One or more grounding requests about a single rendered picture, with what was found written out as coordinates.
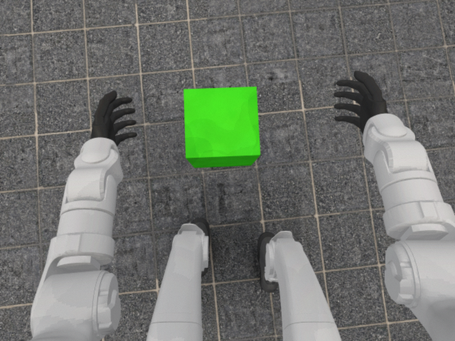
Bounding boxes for left robot hand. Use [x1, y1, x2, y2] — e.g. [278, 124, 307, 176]
[90, 90, 137, 146]

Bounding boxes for right robot hand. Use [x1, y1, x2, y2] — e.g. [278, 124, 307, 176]
[333, 70, 388, 133]

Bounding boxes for robot left forearm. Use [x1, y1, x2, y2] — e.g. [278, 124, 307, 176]
[31, 137, 123, 336]

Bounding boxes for left robot shin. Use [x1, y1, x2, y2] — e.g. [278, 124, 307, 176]
[172, 224, 203, 245]

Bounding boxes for right robot upper arm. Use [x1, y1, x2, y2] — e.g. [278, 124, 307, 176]
[385, 240, 455, 341]

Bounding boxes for carton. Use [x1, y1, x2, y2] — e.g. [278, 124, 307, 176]
[183, 87, 260, 168]

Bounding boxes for robot right forearm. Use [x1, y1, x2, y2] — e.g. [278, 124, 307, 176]
[363, 114, 455, 240]

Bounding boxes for left robot upper arm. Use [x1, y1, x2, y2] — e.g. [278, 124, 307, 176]
[29, 270, 121, 341]

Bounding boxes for robot left foot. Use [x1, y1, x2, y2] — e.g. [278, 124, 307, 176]
[191, 217, 210, 277]

